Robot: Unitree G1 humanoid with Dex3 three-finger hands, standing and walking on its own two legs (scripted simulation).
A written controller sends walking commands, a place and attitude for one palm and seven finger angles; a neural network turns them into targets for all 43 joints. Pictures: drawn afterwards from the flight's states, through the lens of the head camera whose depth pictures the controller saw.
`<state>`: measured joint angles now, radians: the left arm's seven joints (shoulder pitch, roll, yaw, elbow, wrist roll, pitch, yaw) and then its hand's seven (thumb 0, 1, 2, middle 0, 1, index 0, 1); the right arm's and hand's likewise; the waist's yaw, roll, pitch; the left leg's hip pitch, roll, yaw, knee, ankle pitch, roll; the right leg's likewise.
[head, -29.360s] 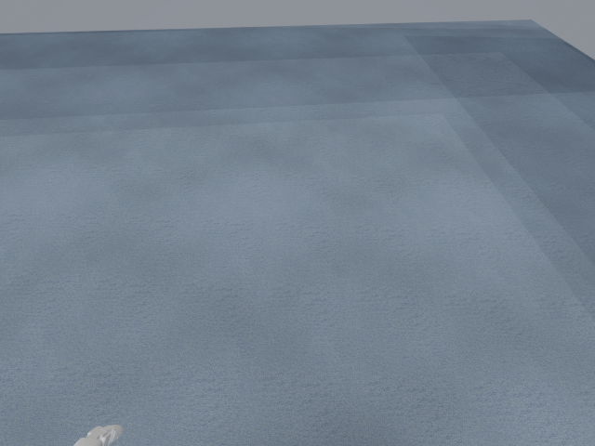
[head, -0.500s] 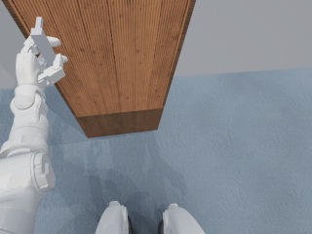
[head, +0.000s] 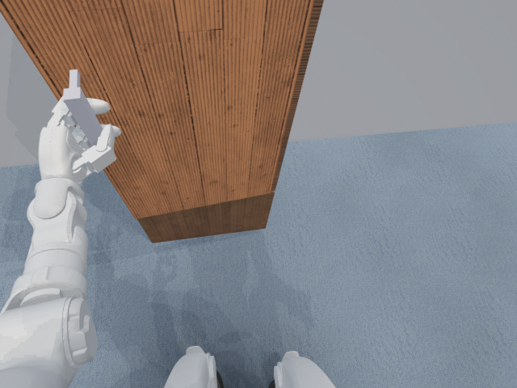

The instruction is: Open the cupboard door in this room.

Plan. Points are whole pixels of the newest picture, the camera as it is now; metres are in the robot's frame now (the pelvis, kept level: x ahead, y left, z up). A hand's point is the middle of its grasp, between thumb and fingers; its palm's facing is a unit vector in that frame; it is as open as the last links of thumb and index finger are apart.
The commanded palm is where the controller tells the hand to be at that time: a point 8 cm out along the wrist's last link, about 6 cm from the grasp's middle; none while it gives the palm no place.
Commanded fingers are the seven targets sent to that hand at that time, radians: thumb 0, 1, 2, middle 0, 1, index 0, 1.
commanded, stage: pull the door open along its arc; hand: left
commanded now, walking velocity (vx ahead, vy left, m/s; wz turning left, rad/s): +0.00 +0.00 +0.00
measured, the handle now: (92, 118) +0.52 +0.24 +0.06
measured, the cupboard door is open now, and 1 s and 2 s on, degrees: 5 48 47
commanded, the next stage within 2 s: open thumb and fingers to let go in 0.64 s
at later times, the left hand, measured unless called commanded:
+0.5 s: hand (187, 244) +0.31 +0.08 +0.06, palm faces +0.41 -0.91 +0.06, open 6.2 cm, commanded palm +0.23 +0.14 +0.06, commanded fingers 0.00 0.90 0.90 -0.40 -1.35 -0.40 -1.35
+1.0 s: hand (226, 259) +0.29 +0.03 +0.06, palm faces +0.49 -0.87 -0.05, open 7.2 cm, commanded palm +0.24 +0.08 +0.06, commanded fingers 0.00 -0.08 0.48 -0.33 -1.25 -0.33 -1.25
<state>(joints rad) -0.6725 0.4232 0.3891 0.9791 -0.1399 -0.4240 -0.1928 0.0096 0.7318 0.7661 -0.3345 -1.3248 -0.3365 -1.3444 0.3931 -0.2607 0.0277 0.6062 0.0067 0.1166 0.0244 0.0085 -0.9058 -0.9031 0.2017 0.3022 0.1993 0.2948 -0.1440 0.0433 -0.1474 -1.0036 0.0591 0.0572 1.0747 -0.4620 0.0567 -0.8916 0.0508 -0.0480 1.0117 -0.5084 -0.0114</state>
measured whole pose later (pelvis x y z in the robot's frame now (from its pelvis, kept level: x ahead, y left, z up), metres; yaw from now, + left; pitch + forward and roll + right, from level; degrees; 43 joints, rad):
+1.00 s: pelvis +0.01 -0.09 +0.01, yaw +6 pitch +14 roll +3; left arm 0.16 -0.10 -0.15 0.15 0.06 -0.28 0.54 0.01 0.47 0.71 -0.36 -1.29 -0.37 -1.31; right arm 0.21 -0.21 0.00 0.59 -0.07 0.00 0.00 0.02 -0.91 -0.90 0.20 0.30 0.20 0.29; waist -0.01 0.03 -0.17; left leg -0.78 0.00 -0.04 0.97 -0.42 -0.03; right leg -0.69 0.03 -0.11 1.02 -0.58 -0.12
